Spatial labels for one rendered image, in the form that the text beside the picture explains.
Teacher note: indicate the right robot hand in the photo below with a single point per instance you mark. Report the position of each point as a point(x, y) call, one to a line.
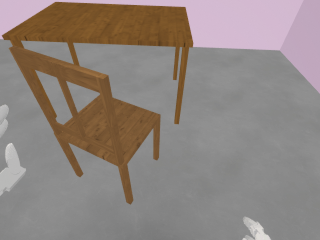
point(256, 230)

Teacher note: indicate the chair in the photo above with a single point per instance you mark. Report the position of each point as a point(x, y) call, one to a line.
point(108, 128)

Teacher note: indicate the table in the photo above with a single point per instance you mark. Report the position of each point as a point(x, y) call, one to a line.
point(115, 24)

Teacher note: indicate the left robot hand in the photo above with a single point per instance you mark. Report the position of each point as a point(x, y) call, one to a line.
point(12, 174)

